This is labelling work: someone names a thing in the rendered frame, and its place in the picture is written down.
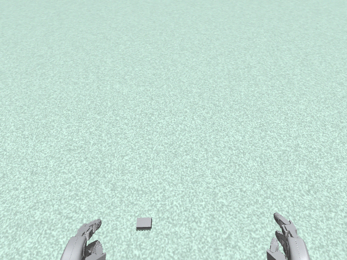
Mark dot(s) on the right robot hand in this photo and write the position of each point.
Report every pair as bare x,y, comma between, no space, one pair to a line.
293,246

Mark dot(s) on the small box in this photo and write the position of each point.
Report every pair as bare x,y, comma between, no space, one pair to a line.
144,223

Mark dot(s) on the left robot hand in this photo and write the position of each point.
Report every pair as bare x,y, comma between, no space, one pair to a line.
77,248

